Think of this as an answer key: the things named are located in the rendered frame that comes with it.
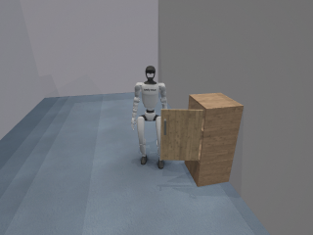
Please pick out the robot right foot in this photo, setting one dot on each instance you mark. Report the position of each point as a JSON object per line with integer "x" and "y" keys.
{"x": 144, "y": 160}

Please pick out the handle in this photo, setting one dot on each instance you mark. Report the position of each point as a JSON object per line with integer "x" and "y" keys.
{"x": 164, "y": 127}

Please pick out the cupboard door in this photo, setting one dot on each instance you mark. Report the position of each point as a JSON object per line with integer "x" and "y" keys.
{"x": 183, "y": 134}

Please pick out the robot left forearm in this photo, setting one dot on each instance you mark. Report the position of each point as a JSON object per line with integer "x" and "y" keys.
{"x": 164, "y": 104}

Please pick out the robot left upper arm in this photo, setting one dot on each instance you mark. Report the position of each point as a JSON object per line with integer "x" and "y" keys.
{"x": 162, "y": 89}

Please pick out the robot right upper arm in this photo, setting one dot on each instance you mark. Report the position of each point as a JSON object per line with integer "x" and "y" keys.
{"x": 137, "y": 90}

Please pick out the right robot shin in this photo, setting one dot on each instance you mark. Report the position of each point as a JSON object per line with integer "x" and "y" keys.
{"x": 142, "y": 149}

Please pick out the right robot hand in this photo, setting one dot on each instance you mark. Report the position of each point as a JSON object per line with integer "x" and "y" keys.
{"x": 132, "y": 121}

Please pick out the robot right forearm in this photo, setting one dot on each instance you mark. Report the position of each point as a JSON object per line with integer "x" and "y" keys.
{"x": 135, "y": 108}

